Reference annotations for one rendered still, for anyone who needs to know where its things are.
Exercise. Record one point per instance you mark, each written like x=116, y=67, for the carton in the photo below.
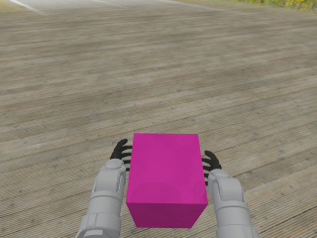
x=166, y=185

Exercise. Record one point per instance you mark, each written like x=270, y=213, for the left robot forearm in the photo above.
x=102, y=219

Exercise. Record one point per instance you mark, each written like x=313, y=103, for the left robot hand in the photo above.
x=117, y=152

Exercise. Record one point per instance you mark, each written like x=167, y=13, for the right robot hand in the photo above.
x=214, y=163

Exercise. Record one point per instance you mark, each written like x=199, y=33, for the right robot forearm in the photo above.
x=230, y=206

